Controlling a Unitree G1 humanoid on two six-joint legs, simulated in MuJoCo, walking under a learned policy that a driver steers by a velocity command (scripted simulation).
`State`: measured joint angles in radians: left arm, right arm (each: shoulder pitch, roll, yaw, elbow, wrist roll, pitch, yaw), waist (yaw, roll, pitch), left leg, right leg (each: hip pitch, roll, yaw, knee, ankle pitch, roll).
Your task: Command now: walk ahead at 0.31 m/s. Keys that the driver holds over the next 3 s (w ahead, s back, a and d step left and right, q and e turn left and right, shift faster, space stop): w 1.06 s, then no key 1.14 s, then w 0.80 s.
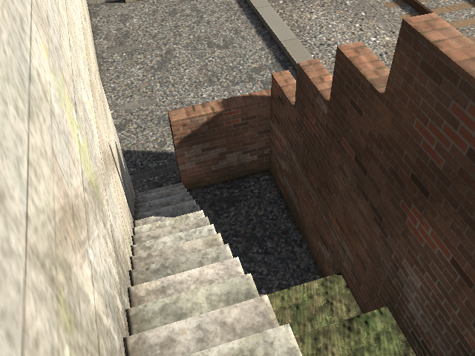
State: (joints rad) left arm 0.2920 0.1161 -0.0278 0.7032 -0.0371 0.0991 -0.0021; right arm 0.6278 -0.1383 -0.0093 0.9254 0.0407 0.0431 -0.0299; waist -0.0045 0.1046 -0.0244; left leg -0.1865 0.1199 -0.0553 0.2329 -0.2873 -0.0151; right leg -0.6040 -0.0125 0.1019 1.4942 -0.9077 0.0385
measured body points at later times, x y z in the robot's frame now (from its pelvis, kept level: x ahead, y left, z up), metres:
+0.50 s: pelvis +0.05 -0.02 -0.01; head +0.05 -0.02 +0.44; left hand +0.23 +0.17 -0.10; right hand +0.03 -0.25 -0.16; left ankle +0.06 +0.14 -0.76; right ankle -0.04 -0.20 -0.55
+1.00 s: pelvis +0.07 -0.01 +0.03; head +0.09 +0.01 +0.48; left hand +0.17 +0.24 -0.09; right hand +0.22 -0.28 -0.06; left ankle +0.14 +0.13 -0.68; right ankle -0.01 -0.18 -0.57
